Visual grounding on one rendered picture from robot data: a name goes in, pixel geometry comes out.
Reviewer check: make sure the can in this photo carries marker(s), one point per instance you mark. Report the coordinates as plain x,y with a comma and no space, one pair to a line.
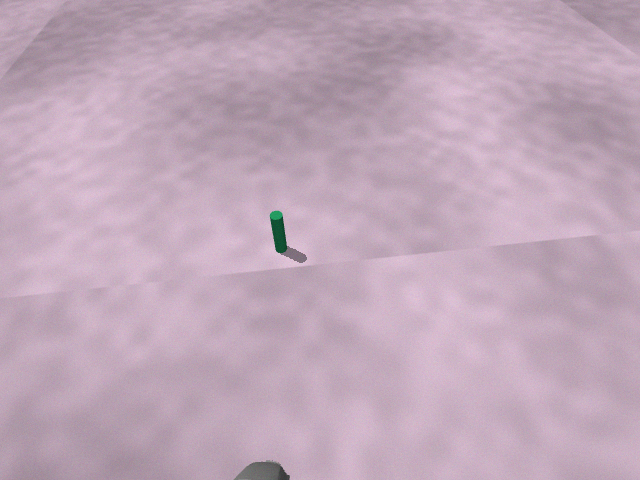
278,230

